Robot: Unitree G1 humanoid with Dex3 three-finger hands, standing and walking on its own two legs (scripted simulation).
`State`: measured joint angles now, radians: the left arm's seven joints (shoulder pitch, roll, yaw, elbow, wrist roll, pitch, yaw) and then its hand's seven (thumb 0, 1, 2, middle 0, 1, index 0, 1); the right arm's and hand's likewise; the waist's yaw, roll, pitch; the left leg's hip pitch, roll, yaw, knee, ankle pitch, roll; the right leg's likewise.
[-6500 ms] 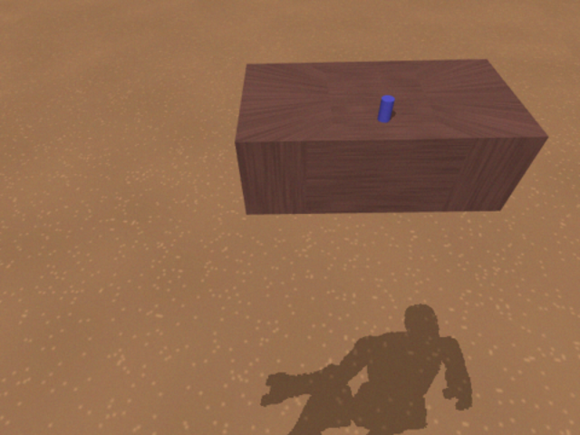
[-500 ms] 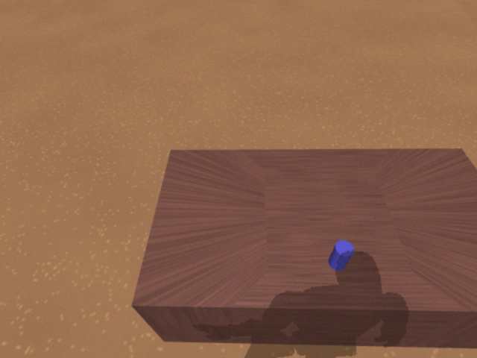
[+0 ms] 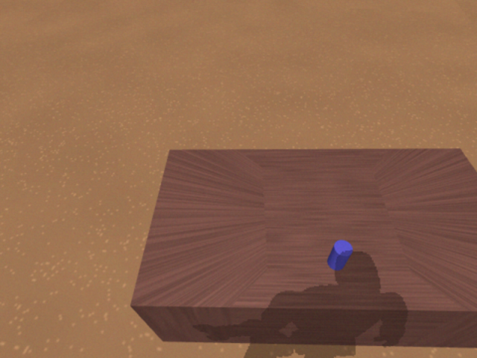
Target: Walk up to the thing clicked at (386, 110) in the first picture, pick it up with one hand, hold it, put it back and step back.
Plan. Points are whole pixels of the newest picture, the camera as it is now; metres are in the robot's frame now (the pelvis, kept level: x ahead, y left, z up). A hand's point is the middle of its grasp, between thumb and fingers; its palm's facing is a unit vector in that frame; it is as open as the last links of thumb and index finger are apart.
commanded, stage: stand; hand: right
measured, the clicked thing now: (339, 255) +0.45 -0.26 -0.32
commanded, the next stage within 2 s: go down in 0.58 s
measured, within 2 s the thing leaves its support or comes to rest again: neither
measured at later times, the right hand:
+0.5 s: hand out of the picture +0.07 -0.25 -0.16, palm faces -0.04 +0.94 -0.33, open 7.4 cm
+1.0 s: hand out of the picture +0.15 -0.27 -0.15, palm faces +0.05 +0.94 -0.35, open 12.8 cm
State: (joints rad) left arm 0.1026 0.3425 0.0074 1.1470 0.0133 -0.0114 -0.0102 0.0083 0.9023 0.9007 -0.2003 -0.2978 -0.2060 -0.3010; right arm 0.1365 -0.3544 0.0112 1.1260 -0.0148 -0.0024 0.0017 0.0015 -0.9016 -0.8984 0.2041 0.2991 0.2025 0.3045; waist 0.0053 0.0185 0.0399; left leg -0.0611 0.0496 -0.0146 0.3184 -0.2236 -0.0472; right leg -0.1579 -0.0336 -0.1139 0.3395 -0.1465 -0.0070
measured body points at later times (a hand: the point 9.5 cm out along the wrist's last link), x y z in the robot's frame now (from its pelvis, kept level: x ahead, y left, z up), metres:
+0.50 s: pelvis +0.00 +0.00 +0.00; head +0.01 -0.01 +0.45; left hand +0.08 +0.30 -0.13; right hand +0.07 -0.30 -0.14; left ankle -0.03 +0.15 -0.75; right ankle +0.03 -0.11 -0.75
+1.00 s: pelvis +0.00 +0.01 -0.01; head +0.04 +0.00 +0.44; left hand +0.11 +0.26 -0.13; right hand +0.15 -0.32 -0.12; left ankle -0.03 +0.15 -0.75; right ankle +0.03 -0.11 -0.75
